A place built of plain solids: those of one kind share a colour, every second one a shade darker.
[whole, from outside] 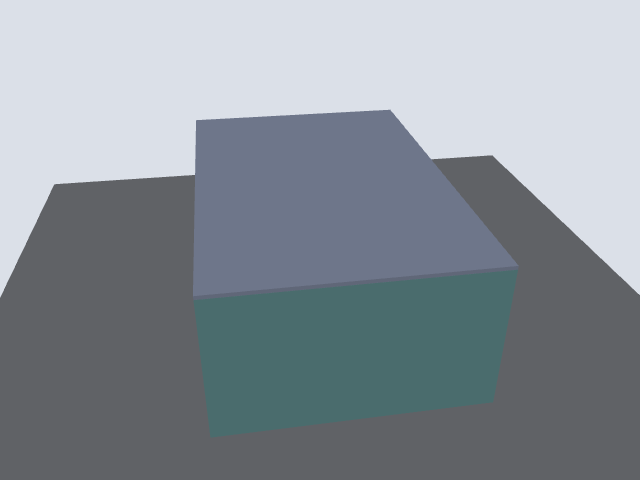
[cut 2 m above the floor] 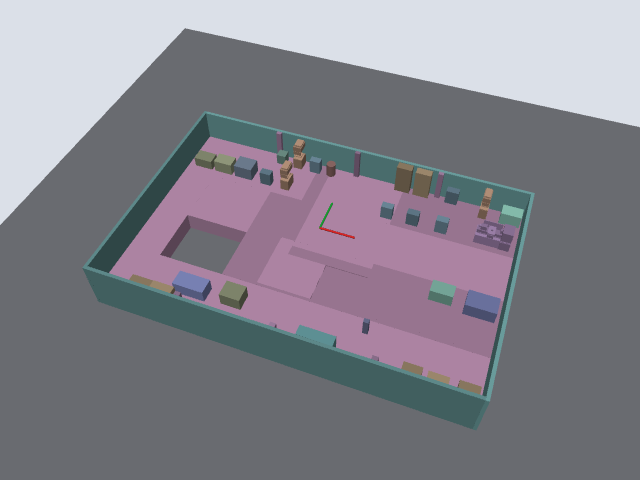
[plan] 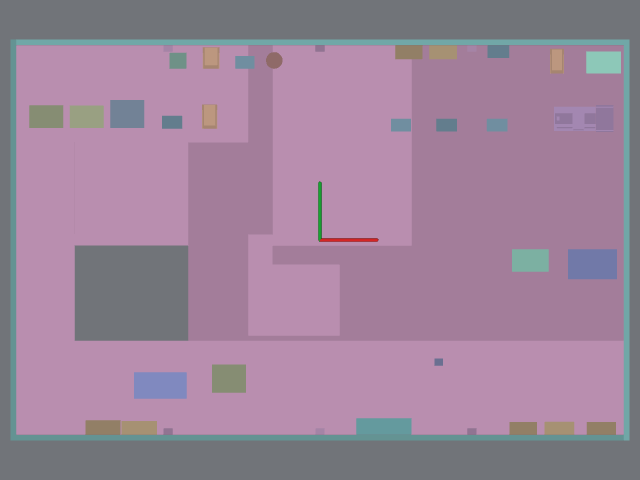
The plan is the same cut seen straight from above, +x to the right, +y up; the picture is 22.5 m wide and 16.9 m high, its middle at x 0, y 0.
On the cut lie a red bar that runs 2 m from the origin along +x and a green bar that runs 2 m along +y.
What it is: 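A machine and fitters' shop under lamps; one hall, a truck gangway, bays of machines, benches and stores, erecting floors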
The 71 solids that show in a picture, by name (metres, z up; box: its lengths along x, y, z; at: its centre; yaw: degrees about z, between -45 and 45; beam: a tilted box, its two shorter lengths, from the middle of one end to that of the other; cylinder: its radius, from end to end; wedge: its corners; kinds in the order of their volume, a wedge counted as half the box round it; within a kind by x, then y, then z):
{
 "floor_1": {"box": [2.07, 13.72, 1.24], "at": [-9.66, 0.0, 0.57]},
 "floor_2": {"box": [3.99, 7.06, 1.24], "at": [-6.63, 3.33, 0.57]},
 "floor_3": {"box": [2.11, 13.72, 1.24], "at": [-3.58, 0.0, 0.57]},
 "floor_4": {"box": [0.86, 7.06, 1.24], "at": [-2.1, -3.33, 0.57]},
 "floor_5": {"box": [0.88, 3.25, 1.24], "at": [-2.1, 1.82, 0.57]},
 "floor_6": {"box": [0.86, 3.43, 1.24], "at": [-2.1, 5.15, 0.57]},
 "floor_7": {"box": [5.33, 2.5, 1.24], "at": [-1.97, -2.12, 0.57]},
 "floor_8": {"box": [2.36, 13.72, 1.24], "at": [-0.49, 0.0, 0.57]},
 "floor_9": {"box": [21.39, 3.31, 1.24], "at": [0.0, -5.2, 0.57]},
 "floor_10": {"box": [21.39, 0.4, 1.24], "at": [0.0, 0.0, 0.57]},
 "floor_11": {"box": [21.39, 3.43, 1.24], "at": [0.0, 5.15, 0.57]},
 "floor_12": {"box": [2.56, 2.52, 1.2], "at": [1.96, -2.12, 0.55]},
 "floor_13": {"box": [2.54, 7.73, 1.24], "at": [1.96, 3.0, 0.57]},
 "floor_14": {"box": [15.33, 0.18, 1.24], "at": [3.03, -3.46, 0.57]},
 "floor_15": {"box": [15.33, 0.67, 1.24], "at": [3.03, -0.53, 0.57]},
 "floor_16": {"box": [12.36, 3.23, 1.24], "at": [4.51, 1.82, 0.57]},
 "floor_17": {"box": [7.47, 2.5, 1.24], "at": [6.96, -2.12, 0.57]},
 "floor_18": {"box": [7.47, 13.72, 1.24], "at": [6.96, 0.0, 0.57]},
 "wall_1": {"box": [0.2, 14.12, 8.0], "at": [-10.8, 0.0, 3.95]},
 "wall_2": {"box": [21.39, 0.2, 8.0], "at": [0.0, -6.96, 3.95]},
 "wall_3": {"box": [21.39, 0.2, 8.0], "at": [0.0, 6.96, 3.95]},
 "wall_4": {"box": [0.2, 14.12, 8.0], "at": [10.8, 0.0, 3.95]},
 "roof_1": {"box": [21.79, 14.12, 0.2], "at": [0.0, 0.0, 8.05]},
 "cabinet_1": {"box": [1.24, 0.51, 1.8], "at": [-7.64, -6.6, 2.09]},
 "cabinet_2": {"box": [1.25, 0.49, 1.89], "at": [-6.37, -6.62, 2.13]},
 "cabinet_3": {"box": [0.96, 0.5, 1.96], "at": [3.13, 6.61, 2.17]},
 "cabinet_4": {"box": [0.98, 0.5, 1.91], "at": [4.34, 6.61, 2.14]},
 "cabinet_5": {"box": [0.97, 0.46, 1.97], "at": [7.15, -6.63, 2.17]},
 "cabinet_6": {"box": [1.05, 0.47, 1.83], "at": [8.43, -6.63, 2.1]},
 "cabinet_7": {"box": [1.03, 0.45, 1.94], "at": [9.91, -6.63, 2.16]},
 "pier_1": {"box": [0.33, 0.23, 6.77], "at": [-5.35, -6.74, 4.57]},
 "pier_2": {"box": [0.33, 0.23, 6.77], "at": [-5.35, 6.75, 4.57]},
 "pier_3": {"box": [0.33, 0.23, 6.77], "at": [0.0, -6.74, 4.57]},
 "pier_4": {"box": [0.33, 0.23, 6.77], "at": [0.0, 6.75, 4.57]},
 "pier_5": {"box": [0.33, 0.23, 6.77], "at": [5.35, -6.74, 4.57]},
 "pier_6": {"box": [0.33, 0.23, 6.77], "at": [5.35, 6.75, 4.57]},
 "plate_1": {"box": [1.86, 0.94, 0.83], "at": [-5.62, -5.12, 1.6]},
 "plate_2": {"box": [1.73, 1.06, 0.87], "at": [9.6, -0.86, 1.62]},
 "shelving_1": {"box": [1.94, 0.59, 2.34], "at": [2.25, -6.57, 2.35]},
 "pallet_1": {"box": [1.2, 0.8, 0.67], "at": [-9.64, 4.34, 1.52]},
 "pallet_2": {"box": [1.2, 0.8, 0.83], "at": [-8.21, 4.34, 1.6]},
 "pallet_3": {"box": [1.2, 1.0, 0.85], "at": [-3.2, -4.88, 1.61]},
 "trolley_1": {"box": [0.71, 0.46, 0.93], "at": [-5.21, 4.14, 1.65]},
 "trolley_2": {"box": [0.69, 0.45, 0.96], "at": [-2.64, 6.25, 1.67]},
 "trolley_3": {"box": [0.71, 0.45, 0.93], "at": [2.85, 4.05, 1.65]},
 "trolley_4": {"box": [0.74, 0.45, 0.94], "at": [4.46, 4.05, 1.66]},
 "trolley_5": {"box": [0.73, 0.45, 1.01], "at": [6.23, 4.05, 1.69]},
 "trolley_6": {"box": [0.77, 0.46, 1.0], "at": [6.28, 6.63, 1.68]},
 "lathe_1": {"box": [0.36, 0.27, 0.27], "at": [8.62, 4.28, 2.22]},
 "lathe_2": {"box": [1.48, 0.86, 0.67], "at": [8.98, 4.27, 1.52]},
 "lathe_3": {"box": [1.45, 0.38, 0.23], "at": [8.99, 4.28, 1.97]},
 "lathe_4": {"box": [0.42, 0.65, 0.14], "at": [9.1, 4.22, 2.12]},
 "lathe_5": {"box": [1.13, 0.03, 0.51], "at": [9.1, 4.68, 2.11]},
 "lathe_6": {"box": [0.62, 0.79, 0.69], "at": [10.03, 4.26, 2.2]},
 "lathe_7": {"box": [0.62, 0.86, 0.05], "at": [10.03, 4.27, 1.83]},
 "lathe_8": {"box": [0.62, 0.96, 0.62], "at": [10.03, 4.28, 1.5]},
 "swarfbin_1": {"box": [1.3, 0.79, 0.83], "at": [7.41, -0.72, 1.6]},
 "swarfbin_2": {"box": [1.23, 0.78, 0.88], "at": [9.99, 6.25, 1.63]},
 "drill_1": {"box": [0.54, 0.86, 0.74], "at": [-3.88, 4.34, 1.56]},
 "drill_2": {"box": [0.5, 0.84, 0.34], "at": [-3.88, 4.35, 2.67]},
 "drill_3": {"box": [0.4, 0.72, 0.1], "at": [-3.88, 4.39, 2.89]},
 "drill_4": {"box": [0.59, 0.76, 0.74], "at": [-3.84, 6.41, 1.56]},
 "drill_5": {"box": [0.55, 0.74, 0.34], "at": [-3.84, 6.42, 2.79]},
 "drill_6": {"box": [0.45, 0.62, 0.1], "at": [-3.84, 6.46, 3.01]},
 "drill_7": {"box": [0.5, 0.87, 0.74], "at": [8.35, 6.29, 1.56]},
 "drill_8": {"box": [0.46, 0.85, 0.34], "at": [8.35, 6.3, 2.73]},
 "drill_9": {"box": [0.36, 0.73, 0.1], "at": [8.35, 6.34, 2.95]},
 "stillage_1": {"box": [1.2, 0.99, 0.89], "at": [-6.79, 4.44, 1.63]},
 "binsmall_1": {"box": [0.6, 0.57, 0.72], "at": [-5.0, 6.31, 1.54]},
 "drum_1": {"cylinder": 0.29, "from": [-1.61, 6.32, 1.19], "to": [-1.61, 6.32, 2.07]},
 "pendant_1": {"box": [0.3, 0.26, 1.06], "at": [4.18, -4.3, 1.72]}
}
